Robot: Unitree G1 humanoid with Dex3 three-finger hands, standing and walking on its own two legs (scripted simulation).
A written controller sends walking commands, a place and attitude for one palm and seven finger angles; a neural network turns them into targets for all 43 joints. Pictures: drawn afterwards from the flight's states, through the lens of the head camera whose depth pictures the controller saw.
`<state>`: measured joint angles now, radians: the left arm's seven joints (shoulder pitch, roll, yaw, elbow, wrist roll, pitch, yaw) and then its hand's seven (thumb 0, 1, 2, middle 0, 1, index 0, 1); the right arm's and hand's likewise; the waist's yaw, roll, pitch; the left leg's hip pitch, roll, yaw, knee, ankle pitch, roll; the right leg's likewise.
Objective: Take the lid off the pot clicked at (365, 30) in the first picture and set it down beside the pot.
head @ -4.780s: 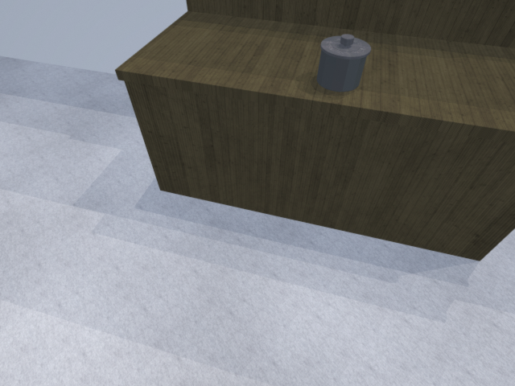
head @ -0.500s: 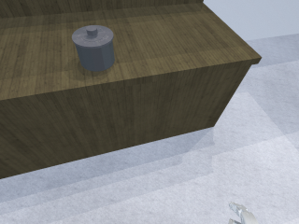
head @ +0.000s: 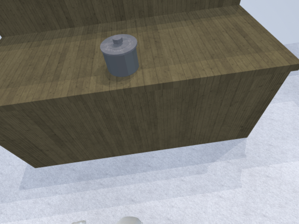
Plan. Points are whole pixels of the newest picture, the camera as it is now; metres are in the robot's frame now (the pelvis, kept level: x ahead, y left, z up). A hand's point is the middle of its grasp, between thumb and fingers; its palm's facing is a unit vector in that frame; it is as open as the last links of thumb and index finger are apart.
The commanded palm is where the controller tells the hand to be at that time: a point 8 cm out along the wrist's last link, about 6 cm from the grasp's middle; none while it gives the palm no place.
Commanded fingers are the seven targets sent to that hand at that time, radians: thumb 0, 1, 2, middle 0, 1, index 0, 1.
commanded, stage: take the last steps up to it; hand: left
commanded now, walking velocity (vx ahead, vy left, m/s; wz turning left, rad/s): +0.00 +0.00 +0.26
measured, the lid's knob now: (117, 39) +0.80 +0.17 +0.07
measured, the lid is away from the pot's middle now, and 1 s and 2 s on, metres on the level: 0.00 0.00 0.00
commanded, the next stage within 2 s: come to a stop and stand still in 0.98 s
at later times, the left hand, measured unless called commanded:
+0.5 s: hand out of the picture +0.01 +0.22 -0.17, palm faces +0.13 -0.98 -0.17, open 7.4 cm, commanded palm none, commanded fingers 0.00 0.90 0.90 -0.20 -0.30 -0.20 -0.30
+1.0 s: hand (117, 173) +0.30 +0.15 -0.16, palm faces +0.09 -0.97 -0.22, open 7.2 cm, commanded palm none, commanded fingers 0.00 0.90 0.90 -0.20 -0.30 -0.20 -0.30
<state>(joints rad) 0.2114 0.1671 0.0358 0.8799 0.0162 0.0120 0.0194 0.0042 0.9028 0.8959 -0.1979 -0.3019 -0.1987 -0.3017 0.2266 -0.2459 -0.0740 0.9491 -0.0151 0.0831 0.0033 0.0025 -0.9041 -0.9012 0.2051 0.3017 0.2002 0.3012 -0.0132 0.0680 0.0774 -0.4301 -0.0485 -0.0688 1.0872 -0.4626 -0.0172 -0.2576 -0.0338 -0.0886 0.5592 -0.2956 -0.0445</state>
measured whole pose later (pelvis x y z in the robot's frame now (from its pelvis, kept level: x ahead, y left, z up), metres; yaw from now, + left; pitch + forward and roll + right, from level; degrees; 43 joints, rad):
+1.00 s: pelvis +0.25 -0.04 +0.01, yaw +3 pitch +1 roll +0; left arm 0.22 0.16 0.05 1.03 0.02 -0.05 0.01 0.00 0.93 0.90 -0.20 -0.30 -0.20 -0.30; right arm 0.25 -0.18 -0.05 1.02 -0.02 -0.01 -0.01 0.00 -0.91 -0.90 0.20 0.30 0.20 0.30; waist -0.03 0.04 0.02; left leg -0.50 0.09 0.05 1.02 -0.32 0.00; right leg -0.25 0.01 -0.15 0.42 -0.19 -0.08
